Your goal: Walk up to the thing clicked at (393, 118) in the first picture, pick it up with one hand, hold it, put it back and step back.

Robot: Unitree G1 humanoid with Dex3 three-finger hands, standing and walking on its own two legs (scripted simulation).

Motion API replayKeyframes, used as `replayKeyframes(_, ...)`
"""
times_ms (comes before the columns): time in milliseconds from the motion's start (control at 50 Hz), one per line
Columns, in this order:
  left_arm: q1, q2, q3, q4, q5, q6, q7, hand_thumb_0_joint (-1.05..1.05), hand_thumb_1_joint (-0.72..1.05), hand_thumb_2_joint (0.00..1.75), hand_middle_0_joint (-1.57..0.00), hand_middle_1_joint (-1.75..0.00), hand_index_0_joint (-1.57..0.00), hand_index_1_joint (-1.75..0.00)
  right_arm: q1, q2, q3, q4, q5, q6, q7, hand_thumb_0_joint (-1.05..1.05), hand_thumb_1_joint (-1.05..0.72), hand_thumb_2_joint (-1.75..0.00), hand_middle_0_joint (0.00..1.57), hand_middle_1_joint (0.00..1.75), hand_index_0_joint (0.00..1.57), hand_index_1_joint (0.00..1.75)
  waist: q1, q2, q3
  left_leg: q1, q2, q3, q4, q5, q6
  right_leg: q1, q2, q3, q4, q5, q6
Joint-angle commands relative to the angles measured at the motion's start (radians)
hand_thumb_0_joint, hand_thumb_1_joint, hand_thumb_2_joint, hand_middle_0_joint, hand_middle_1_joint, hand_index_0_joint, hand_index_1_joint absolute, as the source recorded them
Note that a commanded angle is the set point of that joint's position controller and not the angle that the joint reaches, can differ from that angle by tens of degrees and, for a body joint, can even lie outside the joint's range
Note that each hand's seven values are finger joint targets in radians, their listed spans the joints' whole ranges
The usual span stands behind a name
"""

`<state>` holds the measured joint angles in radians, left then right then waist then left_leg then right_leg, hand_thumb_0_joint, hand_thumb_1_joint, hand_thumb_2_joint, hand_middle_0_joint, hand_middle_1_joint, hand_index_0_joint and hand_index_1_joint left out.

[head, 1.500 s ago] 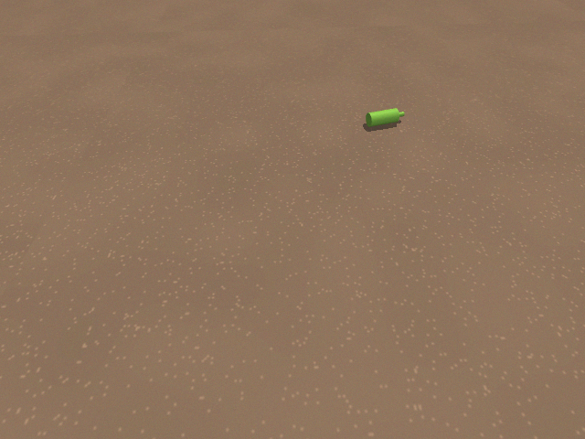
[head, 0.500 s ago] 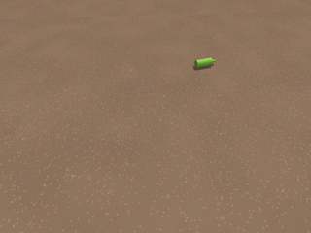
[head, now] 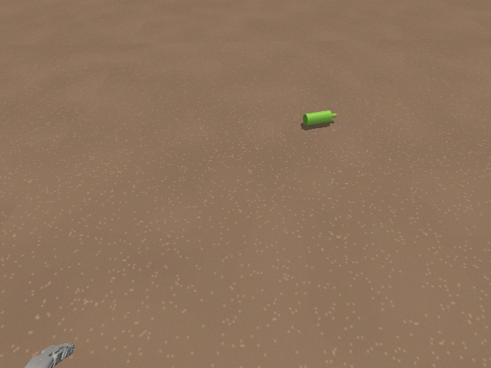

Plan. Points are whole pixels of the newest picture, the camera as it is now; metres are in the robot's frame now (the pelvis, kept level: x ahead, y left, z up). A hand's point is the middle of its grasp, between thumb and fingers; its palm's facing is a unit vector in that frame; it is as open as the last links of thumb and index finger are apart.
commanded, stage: walk up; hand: left
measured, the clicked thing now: (320, 117) +1.85 -0.49 -0.71
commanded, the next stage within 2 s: none
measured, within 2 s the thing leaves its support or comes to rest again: neither
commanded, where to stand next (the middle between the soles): +1.56 -0.80 m, yaw +16 degrees
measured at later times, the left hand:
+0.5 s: hand (155, 346) +0.21 +0.20 -0.17, palm faces +0.13 -0.96 -0.27, open 7.4 cm
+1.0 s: hand (219, 197) +0.55 +0.10 -0.11, palm faces +0.21 -0.91 -0.37, open 7.3 cm
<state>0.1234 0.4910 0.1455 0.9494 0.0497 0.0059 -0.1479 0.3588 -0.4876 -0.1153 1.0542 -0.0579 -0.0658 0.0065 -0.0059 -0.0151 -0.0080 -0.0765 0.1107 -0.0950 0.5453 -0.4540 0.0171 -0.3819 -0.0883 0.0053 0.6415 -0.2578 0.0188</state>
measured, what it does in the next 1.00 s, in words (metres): walks ahead: left foot, then right foot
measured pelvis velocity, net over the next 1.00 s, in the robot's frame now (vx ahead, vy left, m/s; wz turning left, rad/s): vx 0.52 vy -0.19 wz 0.17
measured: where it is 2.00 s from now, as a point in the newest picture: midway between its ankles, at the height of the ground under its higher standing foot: (325, 214)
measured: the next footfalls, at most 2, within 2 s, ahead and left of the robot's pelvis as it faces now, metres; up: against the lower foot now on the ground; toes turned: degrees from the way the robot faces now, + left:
left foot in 0.40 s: +0.33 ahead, +0.07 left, +0.00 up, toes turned +13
right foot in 0.82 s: +0.62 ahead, -0.29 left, +0.00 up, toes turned +4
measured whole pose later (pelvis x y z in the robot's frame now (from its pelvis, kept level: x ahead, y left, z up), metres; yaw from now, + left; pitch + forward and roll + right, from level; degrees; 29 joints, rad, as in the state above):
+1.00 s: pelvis +0.52 -0.19 +0.01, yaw +10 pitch -3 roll +1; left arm 0.24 0.40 0.09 0.86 0.01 -0.02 -0.11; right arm 0.28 -0.47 -0.05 0.96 0.00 -0.09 -0.01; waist 0.06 0.03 0.04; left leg -0.52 0.09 0.04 1.19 -0.34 0.05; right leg -0.29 -0.05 -0.09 0.60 -0.27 -0.02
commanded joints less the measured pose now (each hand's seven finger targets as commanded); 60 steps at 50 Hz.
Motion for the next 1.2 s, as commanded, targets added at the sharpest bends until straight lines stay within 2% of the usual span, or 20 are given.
replayKeyframes(0,0.270,0.324,0.085,-0.012,0.017,-0.038,0.057,0.00,0.90,0.90,-0.20,-0.30,-0.20,-0.30,-0.215,-0.084,0.013,-0.180,0.031,-0.037,-0.022,0.00,-0.90,-0.90,0.20,0.30,0.20,0.30,0.238,-0.397,-0.013,-0.810,-0.197,0.079,0.730,-0.163,0.024,0.515,-0.287,0.538,-0.526,-0.726,-0.078)
replayKeyframes(40,0.010,0.343,0.064,-0.104,-0.009,-0.046,0.054,0.00,0.90,0.90,-0.20,-0.30,-0.20,-0.30,-0.180,-0.208,-0.014,-0.144,0.040,-0.039,-0.013,0.00,-0.90,-0.90,0.20,0.30,0.20,0.30,0.102,-0.223,0.137,-0.697,-0.034,0.017,0.724,0.008,0.040,0.212,-0.337,0.628,-0.632,-0.768,-0.177)
replayKeyframes(100,-0.044,0.228,0.033,-0.098,-0.024,-0.064,0.060,0.00,0.90,0.90,-0.20,-0.30,-0.20,-0.30,-0.055,-0.201,-0.014,-0.077,0.057,-0.037,0.012,0.00,-0.90,-0.90,0.20,0.30,0.20,0.30,0.016,-0.164,0.155,-0.520,-0.002,0.023,0.578,0.122,0.031,0.117,-0.173,0.251,-0.506,-0.473,-0.154)
replayKeyframes(260,0.044,0.207,0.017,-0.122,-0.013,-0.068,0.051,0.00,0.90,0.90,-0.20,-0.30,-0.20,-0.30,-0.195,-0.159,-0.013,-0.189,0.054,-0.027,0.042,0.00,-0.90,-0.90,0.20,0.30,0.20,0.30,0.058,-0.075,0.143,-0.455,0.001,0.123,0.186,0.227,-0.006,0.188,-0.165,0.071,-0.526,-0.275,-0.215)
replayKeyframes(320,0.078,0.196,0.012,-0.126,-0.017,-0.055,0.049,0.00,0.90,0.90,-0.20,-0.30,-0.20,-0.30,-0.160,-0.135,-0.015,-0.197,0.054,-0.038,0.031,0.00,-0.90,-0.90,0.20,0.30,0.20,0.30,0.050,-0.006,0.079,-0.272,-0.051,0.198,0.060,0.295,0.007,0.211,-0.131,-0.024,-0.387,-0.006,-0.207)
replayKeyframes(360,0.126,0.162,-0.008,-0.137,-0.027,-0.047,0.051,0.00,0.90,0.90,-0.20,-0.30,-0.20,-0.30,0.006,-0.161,-0.034,-0.165,0.044,-0.048,0.000,0.00,-0.90,-0.90,0.20,0.30,0.20,0.30,-0.031,0.115,-0.057,0.054,-0.113,0.238,-0.051,0.318,0.036,0.165,-0.069,-0.120,-0.040,0.336,-0.167)
replayKeyframes(380,0.174,0.118,-0.022,-0.144,-0.032,-0.042,0.058,0.00,0.90,0.90,-0.20,-0.30,-0.20,-0.30,0.138,-0.203,-0.053,-0.146,0.024,-0.051,-0.013,0.00,-0.90,-0.90,0.20,0.30,0.20,0.30,-0.080,0.193,-0.151,0.246,-0.054,0.134,-0.043,0.258,0.074,0.052,-0.027,-0.138,0.204,0.284,-0.131)
replayKeyframes(400,0.225,0.062,-0.035,-0.150,-0.024,-0.040,0.060,0.00,0.90,0.90,-0.20,-0.30,-0.20,-0.30,0.178,-0.278,-0.076,-0.153,0.014,-0.053,-0.030,0.00,-0.90,-0.90,0.20,0.30,0.20,0.30,-0.074,0.338,-0.173,0.411,0.157,-0.229,-0.083,0.076,0.141,-0.218,0.083,-0.116,0.403,-0.196,-0.090)
replayKeyframes(420,0.213,0.128,-0.021,-0.166,-0.021,-0.034,0.063,0.00,0.90,0.90,-0.20,-0.30,-0.20,-0.30,0.178,-0.334,-0.086,-0.194,0.026,-0.056,-0.041,0.00,-0.90,-0.90,0.20,0.30,0.20,0.30,-0.084,0.262,-0.209,0.444,0.359,-0.653,-0.226,-0.148,0.246,-0.372,0.123,-0.020,0.543,-0.314,-0.061)
replayKeyframes(440,0.143,0.256,-0.001,-0.166,-0.015,-0.030,0.069,0.00,0.90,0.90,-0.20,-0.30,-0.20,-0.30,0.112,-0.337,-0.094,-0.204,0.067,-0.054,-0.045,0.00,-0.90,-0.90,0.20,0.30,0.20,0.30,-0.091,0.167,-0.163,0.380,0.409,-0.689,-0.248,-0.123,0.296,-0.392,0.015,0.116,0.604,-0.251,-0.069)
replayKeyframes(520,0.107,0.187,-0.002,-0.145,-0.031,-0.045,0.061,0.00,0.90,0.90,-0.20,-0.30,-0.20,-0.30,0.033,-0.234,-0.032,-0.222,0.078,-0.072,-0.044,0.00,-0.90,-0.90,0.20,0.30,0.20,0.30,-0.024,0.033,0.014,0.046,0.232,-0.155,-0.179,0.548,0.216,-0.268,-0.040,0.111,0.568,-0.106,-0.025)
replayKeyframes(680,0.009,0.136,0.009,-0.177,-0.032,-0.011,-0.011,0.00,0.90,0.90,-0.20,-0.30,-0.20,-0.30,-0.123,-0.306,-0.040,-0.236,0.052,-0.104,-0.025,0.00,-0.90,-0.90,0.20,0.30,0.20,0.30,0.042,0.203,0.103,-0.328,0.147,0.066,-0.313,0.064,0.160,0.005,-0.083,0.011,0.092,0.110,-0.026)
replayKeyframes(760,0.104,0.156,0.036,-0.120,-0.027,-0.012,-0.001,0.00,0.90,0.90,-0.20,-0.30,-0.20,-0.30,-0.142,-0.286,-0.034,-0.215,0.045,-0.085,-0.037,0.00,-0.90,-0.90,0.20,0.30,0.20,0.30,0.113,0.125,0.011,-0.370,0.139,0.124,-0.063,0.301,0.118,0.260,0.002,-0.108,0.045,0.089,-0.044)
replayKeyframes(800,0.334,0.245,0.082,-0.065,-0.016,-0.028,0.025,0.00,0.90,0.90,-0.20,-0.30,-0.20,-0.30,-0.061,-0.180,0.003,-0.204,0.044,-0.072,-0.041,0.00,-0.90,-0.90,0.20,0.30,0.20,0.30,0.238,-0.225,-0.104,-0.533,-0.002,0.213,0.544,0.374,0.064,0.546,0.016,-0.016,-0.107,-0.181,-0.101)
replayKeyframes(820,0.375,0.314,0.091,-0.070,-0.009,-0.036,0.041,0.00,0.90,0.90,-0.20,-0.30,-0.20,-0.30,-0.040,-0.099,0.034,-0.232,0.055,-0.074,-0.039,0.00,-0.90,-0.90,0.20,0.30,0.20,0.30,0.229,-0.460,-0.057,-0.748,-0.128,0.180,0.746,-0.076,0.039,0.552,-0.186,0.339,-0.283,-0.305,-0.141)
replayKeyframes(840,0.271,0.340,0.083,-0.110,-0.026,-0.037,0.053,0.00,0.90,0.90,-0.20,-0.30,-0.20,-0.30,-0.013,-0.161,0.019,-0.233,0.063,-0.067,-0.050,0.00,-0.90,-0.90,0.20,0.30,0.20,0.30,0.162,-0.402,-0.059,-0.798,-0.097,0.144,0.847,-0.088,0.027,0.544,-0.310,0.571,-0.435,-0.313,-0.211)
replayKeyframes(860,0.177,0.335,0.078,-0.140,-0.041,-0.039,0.063,0.00,0.90,0.90,-0.20,-0.30,-0.20,-0.30,-0.057,-0.191,0.015,-0.217,0.051,-0.062,-0.056,0.00,-0.90,-0.90,0.20,0.30,0.20,0.30,0.140,-0.322,-0.017,-0.764,-0.030,0.097,0.879,-0.039,0.034,0.401,-0.330,0.612,-0.464,-0.350,-0.240)
replayKeyframes(940,0.042,0.205,0.029,-0.162,-0.036,-0.055,0.073,0.00,0.90,0.90,-0.20,-0.30,-0.20,-0.30,0.020,-0.190,0.012,-0.131,0.072,-0.049,-0.026,0.00,-0.90,-0.90,0.20,0.30,0.20,0.30,0.020,-0.208,0.103,-0.528,0.038,0.090,0.610,0.157,0.039,0.078,-0.128,0.156,-0.390,-0.176,-0.175)
replayKeyframes(1100,0.129,0.168,0.008,-0.204,-0.018,-0.059,0.052,0.00,0.90,0.90,-0.20,-0.30,-0.20,-0.30,-0.113,-0.143,0.014,-0.211,0.063,-0.051,-0.006,0.00,-0.90,-0.90,0.20,0.30,0.20,0.30,0.072,-0.102,0.085,-0.384,-0.025,0.188,0.157,0.295,-0.004,0.119,-0.111,0.049,-0.390,-0.017,-0.209)
replayKeyframes(1180,0.132,0.138,-0.008,-0.235,-0.022,-0.041,0.054,0.00,0.90,0.90,-0.20,-0.30,-0.20,-0.30,0.074,-0.153,-0.006,-0.169,0.060,-0.060,-0.031,0.00,-0.90,-0.90,0.20,0.30,0.20,0.30,-0.026,0.037,-0.034,0.004,-0.096,0.229,0.025,0.360,0.028,0.057,-0.075,-0.032,-0.084,0.278,-0.173)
